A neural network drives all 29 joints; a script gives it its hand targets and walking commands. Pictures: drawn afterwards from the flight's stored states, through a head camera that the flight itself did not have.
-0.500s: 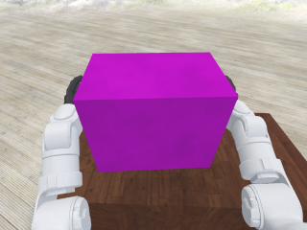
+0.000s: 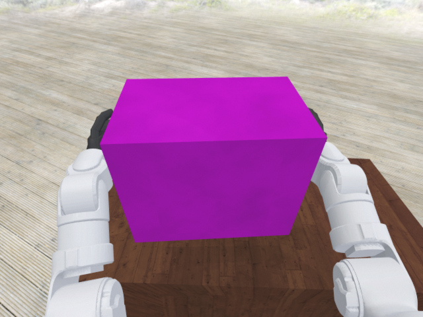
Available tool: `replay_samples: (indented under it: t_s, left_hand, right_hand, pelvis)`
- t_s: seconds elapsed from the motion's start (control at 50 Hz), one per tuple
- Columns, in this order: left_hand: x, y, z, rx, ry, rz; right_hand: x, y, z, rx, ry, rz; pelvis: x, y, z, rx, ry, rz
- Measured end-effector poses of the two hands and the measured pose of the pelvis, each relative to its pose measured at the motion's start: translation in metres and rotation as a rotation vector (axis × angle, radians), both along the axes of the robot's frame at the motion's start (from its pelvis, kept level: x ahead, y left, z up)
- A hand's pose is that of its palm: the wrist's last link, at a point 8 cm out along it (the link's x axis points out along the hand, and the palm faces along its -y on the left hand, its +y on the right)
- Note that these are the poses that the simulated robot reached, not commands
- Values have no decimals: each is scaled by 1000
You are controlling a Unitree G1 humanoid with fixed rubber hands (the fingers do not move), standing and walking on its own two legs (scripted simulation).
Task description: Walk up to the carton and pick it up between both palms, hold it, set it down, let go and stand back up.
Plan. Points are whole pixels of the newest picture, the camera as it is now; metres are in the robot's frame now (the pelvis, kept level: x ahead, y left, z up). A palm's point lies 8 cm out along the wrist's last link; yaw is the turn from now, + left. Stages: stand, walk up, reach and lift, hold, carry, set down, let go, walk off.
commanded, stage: hold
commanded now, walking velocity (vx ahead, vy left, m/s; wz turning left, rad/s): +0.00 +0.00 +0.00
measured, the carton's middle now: (211, 159) +0.35 +0.00 +0.18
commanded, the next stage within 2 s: none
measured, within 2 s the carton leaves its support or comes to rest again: neither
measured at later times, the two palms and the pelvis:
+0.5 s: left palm (103, 150) +0.35 +0.19 +0.21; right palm (315, 146) +0.36 -0.20 +0.21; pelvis +0.00 +0.00 +0.00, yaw +0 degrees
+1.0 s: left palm (102, 150) +0.35 +0.19 +0.21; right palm (315, 146) +0.36 -0.20 +0.21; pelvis +0.00 +0.00 +0.00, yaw +0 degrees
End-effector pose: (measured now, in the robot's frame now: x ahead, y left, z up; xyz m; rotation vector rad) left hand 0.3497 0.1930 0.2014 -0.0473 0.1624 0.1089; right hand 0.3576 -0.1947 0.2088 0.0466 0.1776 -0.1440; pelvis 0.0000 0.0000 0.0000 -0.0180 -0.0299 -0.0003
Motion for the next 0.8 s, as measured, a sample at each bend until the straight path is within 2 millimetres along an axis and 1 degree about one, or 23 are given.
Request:
replay_samples:
  t_s: [0.1,0.24,0.38,0.56,0.7,0.8]
  left_hand:
    - [0,0,0,-1,-6,-1]
    - [6,-5,0,19,9,-12]
    - [4,-8,5,25,-15,-6]
    - [-1,-4,7,6,-15,9]
    - [0,1,5,-1,-3,10]
    - [1,1,6,4,-13,5]
  right_hand:
    - [-1,0,-2,10,-7,-3]
    - [1,-5,-7,15,7,-11]
    - [0,-8,-3,13,-17,-7]
    - [2,-4,2,7,-17,7]
    - [3,1,4,-4,-4,8]
    - [2,0,4,6,-14,1]
  pelvis:
    - [0,1,0,-1,2,2]
    - [0,1,0,0,8,2]
    - [1,1,0,-1,8,-5]
    - [1,-2,0,2,4,5]
    - [-1,-3,0,2,0,10]
    - [-1,-2,0,1,5,9]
